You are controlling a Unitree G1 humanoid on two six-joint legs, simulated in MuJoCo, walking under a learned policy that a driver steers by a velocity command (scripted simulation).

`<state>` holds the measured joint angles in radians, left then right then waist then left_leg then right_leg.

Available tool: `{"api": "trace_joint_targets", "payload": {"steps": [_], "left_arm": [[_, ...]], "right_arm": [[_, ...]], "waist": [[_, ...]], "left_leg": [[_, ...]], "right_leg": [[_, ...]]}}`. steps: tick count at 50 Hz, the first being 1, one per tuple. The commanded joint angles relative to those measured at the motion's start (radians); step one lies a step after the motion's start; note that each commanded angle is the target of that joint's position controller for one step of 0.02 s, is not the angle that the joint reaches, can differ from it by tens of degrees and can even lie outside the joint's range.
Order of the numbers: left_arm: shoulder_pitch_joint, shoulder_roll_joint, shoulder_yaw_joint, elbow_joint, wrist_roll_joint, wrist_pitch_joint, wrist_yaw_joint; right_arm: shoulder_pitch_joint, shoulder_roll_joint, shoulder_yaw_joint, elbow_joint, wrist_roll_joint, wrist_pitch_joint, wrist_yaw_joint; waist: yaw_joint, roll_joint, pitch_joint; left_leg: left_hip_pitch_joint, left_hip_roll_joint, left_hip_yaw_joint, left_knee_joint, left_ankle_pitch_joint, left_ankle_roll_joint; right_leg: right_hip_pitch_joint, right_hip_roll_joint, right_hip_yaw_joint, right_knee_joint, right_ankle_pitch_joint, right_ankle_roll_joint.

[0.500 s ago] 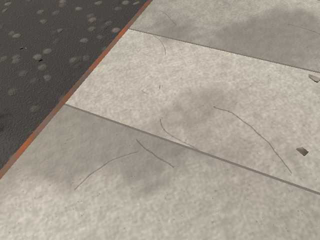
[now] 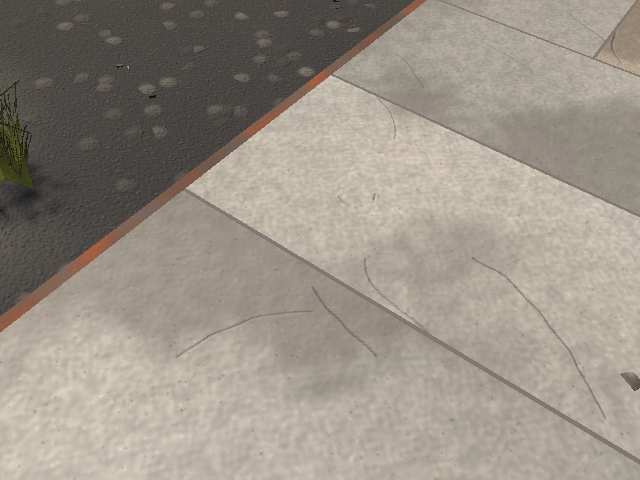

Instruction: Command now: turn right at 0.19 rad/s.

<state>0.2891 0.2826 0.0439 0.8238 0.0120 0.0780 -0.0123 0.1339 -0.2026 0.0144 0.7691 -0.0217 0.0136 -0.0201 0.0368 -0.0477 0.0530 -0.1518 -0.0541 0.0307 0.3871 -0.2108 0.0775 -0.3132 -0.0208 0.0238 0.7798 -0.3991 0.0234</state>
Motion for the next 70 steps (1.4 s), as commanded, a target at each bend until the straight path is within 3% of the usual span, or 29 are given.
{"api": "trace_joint_targets", "payload": {"steps": [1,7,9,11,12,13,14,15,16,17,19,29,34,37,38,39,40,41,43,45,47,50,52,54,55,56,57,58,70], "left_arm": [[-0.022,0.091,0.022,-0.059,-0.001,-0.015,0.005],[-0.022,0.06,0.018,-0.075,-0.009,-0.026,0.005],[-0.005,0.051,0.017,-0.078,-0.012,-0.03,0.002],[0.031,0.048,0.016,-0.076,-0.009,-0.042,-0.001],[0.04,0.114,0.03,-0.081,0.009,-0.052,0.002],[0.037,0.254,0.063,-0.107,0.009,-0.061,0.003],[0.11,0.262,0.073,-0.082,0.009,-0.057,0.008],[0.075,0.21,0.063,-0.084,0.001,-0.053,0.012],[-0.005,0.171,0.054,-0.099,-0.007,-0.047,0.016],[-0.061,0.151,0.048,-0.116,-0.009,-0.042,0.018],[-0.059,0.139,0.046,-0.126,-0.013,-0.043,0.018],[0.018,0.194,0.07,-0.127,0.002,-0.041,0.017],[-0.036,0.179,0.062,-0.14,0.013,-0.038,0.013],[-0.086,0.166,0.053,-0.138,0.003,-0.033,0.017],[-0.094,0.147,0.044,-0.137,-0.005,-0.035,0.02],[-0.049,0.087,0.026,-0.139,-0.005,-0.041,0.02],[0.012,0.07,0.021,-0.14,-0.007,-0.044,0.026],[-0.002,0.144,0.041,-0.116,0.01,-0.035,0.033],[-0.022,0.129,0.042,-0.09,0.002,-0.029,0.025],[-0.014,0.107,0.034,-0.071,0.005,-0.025,0.012],[-0.029,0.084,0.022,-0.054,0.002,-0.023,0.01],[-0.066,0.061,0.006,-0.033,-0.008,-0.021,0.021],[-0.047,0.057,0.001,-0.004,-0.012,-0.025,0.031],[-0.035,0.08,-0.001,0.021,0.003,-0.041,0.042],[-0.037,0.118,0.001,0.021,0.016,-0.052,0.046],[-0.089,0.128,0.001,0.042,0.002,-0.056,0.04],[-0.103,0.085,-0.009,0.041,0.001,-0.064,0.032],[-0.094,0.077,-0.014,0.056,0.001,-0.071,0.032],[-0.056,0.065,-0.033,0.191,-0.001,-0.08,0.048]], "right_arm": [[0.045,-0.204,-0.058,-0.019,0.003,-0.003,-0.011],[0.035,-0.198,-0.076,-0.01,-0.002,0.003,-0.015],[0.019,-0.205,-0.082,-0.009,-0.001,0.006,-0.015],[0.003,-0.218,-0.092,-0.005,0.005,0.013,-0.014],[0.015,-0.197,-0.09,-0.012,0.004,0.015,-0.011],[0.009,-0.127,-0.073,-0.061,0.0,0.019,-0.01],[-0.059,-0.146,-0.071,-0.072,-0.01,0.031,-0.02],[-0.036,-0.16,-0.076,-0.061,-0.001,0.036,-0.016],[-0.015,-0.171,-0.081,-0.044,0.007,0.034,-0.01],[0.0,-0.187,-0.086,-0.036,0.004,0.029,-0.005],[0.032,-0.191,-0.089,-0.023,-0.01,0.029,0.007],[-0.03,-0.184,-0.079,-0.078,0.004,0.029,-0.002],[0.007,-0.18,-0.07,-0.081,0.016,0.019,-0.008],[0.079,-0.164,-0.063,-0.066,0.018,0.007,-0.015],[0.104,-0.163,-0.06,-0.059,0.009,-0.002,-0.021],[0.087,-0.215,-0.064,-0.071,-0.008,-0.012,-0.03],[0.014,-0.298,-0.072,-0.101,-0.004,-0.012,-0.024],[0.06,-0.268,-0.071,-0.076,-0.001,-0.011,-0.016],[-0.007,-0.177,-0.043,-0.073,0.006,-0.018,-0.005],[-0.011,-0.171,-0.038,-0.063,0.003,-0.023,-0.012],[0.028,-0.173,-0.038,-0.039,0.004,-0.022,-0.012],[0.067,-0.183,-0.042,-0.008,0.001,-0.015,-0.006],[0.067,-0.19,-0.046,0.009,0.003,-0.009,-0.005],[0.078,-0.18,-0.045,0.021,0.008,-0.014,-0.005],[0.086,-0.166,-0.041,0.017,0.009,-0.021,0.001],[0.092,-0.142,-0.039,0.029,0.019,-0.019,0.005],[0.073,-0.167,-0.043,0.052,0.012,-0.015,0.001],[0.066,-0.165,-0.046,0.066,0.01,-0.012,-0.001],[0.103,-0.139,-0.039,0.218,0.011,-0.007,-0.004]], "waist": [[-0.054,0.171,-0.031],[-0.045,0.147,-0.066],[-0.029,0.15,-0.086],[0.01,0.127,-0.091],[0.008,0.0,-0.08],[-0.019,-0.216,-0.046],[0.044,-0.174,-0.036],[0.003,-0.075,-0.019],[-0.032,-0.031,0.003],[-0.053,-0.036,0.001],[-0.045,-0.039,-0.056],[0.009,-0.071,-0.067],[-0.004,-0.087,-0.095],[-0.053,-0.074,-0.094],[-0.069,-0.045,-0.09],[-0.036,0.114,-0.105],[0.006,0.248,-0.083],[-0.03,0.207,-0.1],[-0.002,0.154,-0.036],[-0.002,0.21,-0.049],[-0.02,0.197,-0.067],[-0.05,0.214,-0.078],[-0.034,0.209,-0.077],[-0.025,0.158,-0.09],[-0.04,0.097,-0.112],[-0.08,-0.031,-0.059],[-0.053,0.002,-0.048],[-0.046,-0.001,-0.037],[-0.045,0.037,-0.001]], "left_leg": [[0.056,0.291,-0.178,-0.084,0.296,0.128],[0.066,0.341,-0.172,-0.032,0.408,0.166],[0.052,0.337,-0.142,0.005,0.422,0.147],[-0.025,0.299,-0.077,0.085,0.302,0.074],[-0.135,0.224,-0.006,0.235,0.126,0.001],[-0.387,0.03,0.094,0.427,-0.31,-0.084],[-0.413,0.01,-0.022,0.598,-0.43,-0.083],[-0.412,0.039,-0.067,0.677,-0.353,-0.085],[-0.411,0.054,-0.079,0.678,-0.264,-0.086],[-0.42,0.056,-0.076,0.669,-0.211,-0.09],[-0.407,0.044,-0.063,0.698,-0.163,-0.111],[-0.403,0.033,-0.087,0.479,-0.181,-0.13],[-0.231,0.017,-0.068,0.352,-0.193,-0.097],[-0.057,0.011,-0.057,0.099,-0.084,-0.068],[0.04,0.042,-0.086,-0.054,0.027,-0.055],[0.108,0.222,-0.281,-0.157,0.015,-0.023],[0.086,0.408,-0.501,-0.172,0.222,0.074],[-0.016,0.435,-0.502,-0.136,0.243,0.172],[-0.071,0.31,-0.348,-0.135,0.21,0.134],[-0.023,0.24,-0.256,-0.111,0.3,0.097],[0.03,0.225,-0.227,-0.081,0.367,0.098],[0.065,0.223,-0.239,-0.052,0.353,0.102],[0.055,0.211,-0.243,-0.026,0.347,0.084],[-0.03,0.199,-0.247,-0.015,0.292,0.021],[-0.079,0.173,-0.223,0.003,0.223,-0.008],[-0.031,0.104,-0.156,-0.054,0.105,-0.019],[0.009,0.101,-0.151,-0.042,0.092,-0.025],[0.025,0.104,-0.151,-0.037,0.11,-0.024],[0.023,0.117,-0.156,-0.059,0.122,-0.036]], "right_leg": [[-0.049,0.017,-0.016,-0.006,-0.05,-0.009],[-0.035,0.011,-0.053,-0.021,-0.104,-0.038],[0.021,0.02,-0.072,-0.104,-0.066,-0.054],[0.142,0.03,-0.065,-0.331,0.124,-0.082],[0.208,-0.067,0.123,-0.477,0.179,-0.118],[0.274,-0.335,0.493,-0.504,0.543,-0.225],[0.213,-0.377,0.51,-0.503,0.652,-0.342],[0.194,-0.315,0.42,-0.495,0.599,-0.342],[0.174,-0.239,0.341,-0.497,0.516,-0.297],[0.189,-0.187,0.302,-0.494,0.498,-0.257],[0.238,-0.148,0.266,-0.47,0.605,-0.25],[0.254,-0.136,0.404,-0.429,0.512,-0.265],[0.173,-0.124,0.42,-0.39,0.604,-0.238],[0.112,-0.092,0.43,-0.35,0.581,-0.182],[0.056,-0.059,0.419,-0.325,0.46,-0.136],[-0.009,0.017,0.329,-0.209,0.229,-0.079],[-0.11,0.185,0.168,-0.113,-0.107,-0.046],[-0.035,0.139,0.14,0.041,-0.195,-0.037],[-0.017,0.115,0.148,0.113,-0.094,-0.022],[-0.017,0.114,0.121,0.097,-0.052,-0.002],[-0.002,0.104,0.085,0.013,-0.061,0.013],[0.056,0.079,0.028,-0.179,-0.053,0.01],[0.126,0.077,0.003,-0.355,0.066,-0.006],[0.276,0.018,0.077,-0.498,0.281,-0.027],[0.333,-0.066,0.16,-0.471,0.366,-0.042],[0.201,-0.077,0.164,-0.426,0.392,-0.074],[0.171,-0.07,0.159,-0.436,0.35,-0.075],[0.154,-0.062,0.15,-0.444,0.327,-0.068],[0.146,-0.053,0.143,-0.484,0.268,-0.077]]}}
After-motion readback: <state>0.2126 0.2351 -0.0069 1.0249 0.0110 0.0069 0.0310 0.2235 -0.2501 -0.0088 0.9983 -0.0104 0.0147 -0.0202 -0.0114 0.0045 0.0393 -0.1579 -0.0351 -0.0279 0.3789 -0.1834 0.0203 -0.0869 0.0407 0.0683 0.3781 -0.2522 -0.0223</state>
